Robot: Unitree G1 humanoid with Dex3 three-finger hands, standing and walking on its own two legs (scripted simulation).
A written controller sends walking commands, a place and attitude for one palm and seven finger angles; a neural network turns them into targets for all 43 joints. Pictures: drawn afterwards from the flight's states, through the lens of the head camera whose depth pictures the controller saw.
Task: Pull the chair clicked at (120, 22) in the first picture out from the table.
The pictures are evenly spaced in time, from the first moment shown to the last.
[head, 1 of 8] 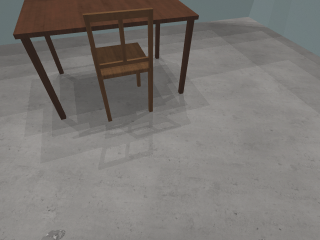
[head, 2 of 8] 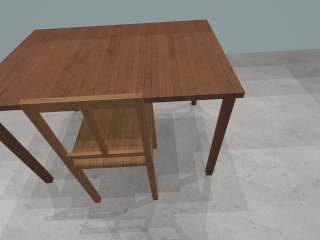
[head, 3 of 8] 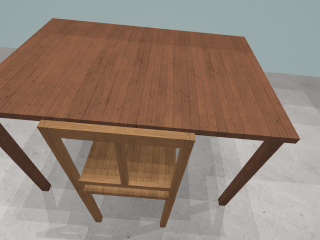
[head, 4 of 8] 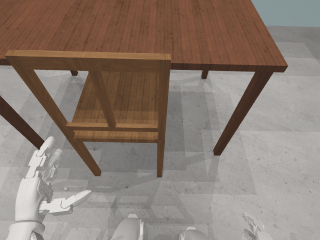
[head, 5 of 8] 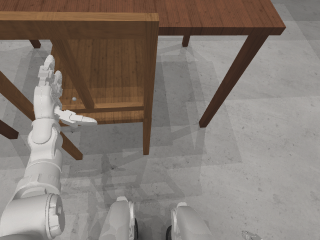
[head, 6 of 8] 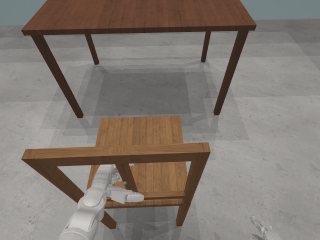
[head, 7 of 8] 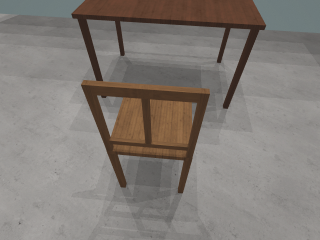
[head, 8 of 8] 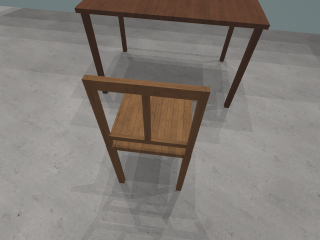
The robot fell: no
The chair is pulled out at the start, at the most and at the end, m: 0.00 0.65 0.65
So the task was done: yes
